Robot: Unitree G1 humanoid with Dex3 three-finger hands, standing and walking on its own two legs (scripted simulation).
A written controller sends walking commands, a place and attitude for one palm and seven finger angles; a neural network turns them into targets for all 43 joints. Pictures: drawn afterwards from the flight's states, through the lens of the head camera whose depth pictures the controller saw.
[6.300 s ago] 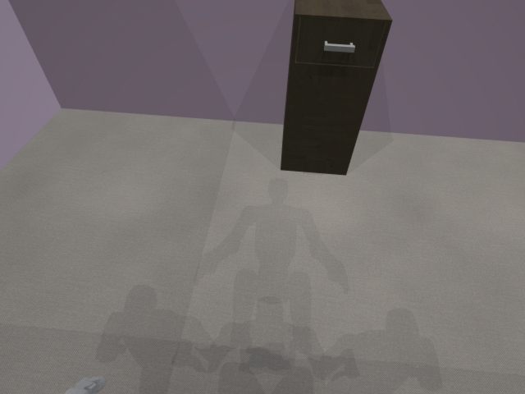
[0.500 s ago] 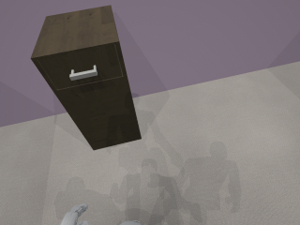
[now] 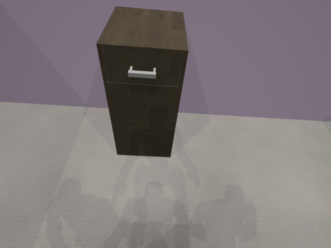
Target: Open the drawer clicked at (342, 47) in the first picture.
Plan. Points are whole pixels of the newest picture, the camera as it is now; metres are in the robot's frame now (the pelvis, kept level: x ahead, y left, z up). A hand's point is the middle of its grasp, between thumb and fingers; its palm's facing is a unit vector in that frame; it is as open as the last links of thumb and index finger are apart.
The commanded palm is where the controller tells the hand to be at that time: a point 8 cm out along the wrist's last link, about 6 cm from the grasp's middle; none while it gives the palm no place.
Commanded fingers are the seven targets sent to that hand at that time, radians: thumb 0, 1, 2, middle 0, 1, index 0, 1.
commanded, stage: take the last steps up to it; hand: left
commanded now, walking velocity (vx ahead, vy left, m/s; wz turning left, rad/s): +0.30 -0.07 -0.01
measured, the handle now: (142, 71) +0.80 +0.18 -0.04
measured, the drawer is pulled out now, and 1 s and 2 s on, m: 0.00 0.00 0.00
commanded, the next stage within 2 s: come to a stop and stand still in 0.78 s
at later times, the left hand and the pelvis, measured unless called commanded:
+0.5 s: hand (133, 214) +0.24 +0.11 -0.16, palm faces -0.03 -0.98 -0.21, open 7.4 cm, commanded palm none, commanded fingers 0.00 0.90 0.90 -0.20 -0.30 -0.20 -0.30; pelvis +0.13 -0.07 -0.01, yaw +0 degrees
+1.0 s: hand (148, 233) +0.20 +0.06 -0.18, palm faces +0.14 -0.98 -0.13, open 7.3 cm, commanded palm none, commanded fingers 0.00 0.90 0.90 -0.20 -0.30 -0.20 -0.30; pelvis +0.29 -0.07 +0.00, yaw +1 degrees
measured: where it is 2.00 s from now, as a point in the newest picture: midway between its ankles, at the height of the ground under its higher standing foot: outside the picture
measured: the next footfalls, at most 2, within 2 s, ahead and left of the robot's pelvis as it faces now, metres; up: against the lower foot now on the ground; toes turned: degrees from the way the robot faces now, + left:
right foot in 0.44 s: +0.23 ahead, -0.16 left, +0.00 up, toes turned -8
left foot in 0.96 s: +0.38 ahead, +0.04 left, +0.00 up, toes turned +7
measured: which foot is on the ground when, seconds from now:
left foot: down 0.00-0.44, up 0.46-0.94, down 0.96-1.00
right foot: up 0.00-0.42, down 0.44-0.98, up 1.00-1.00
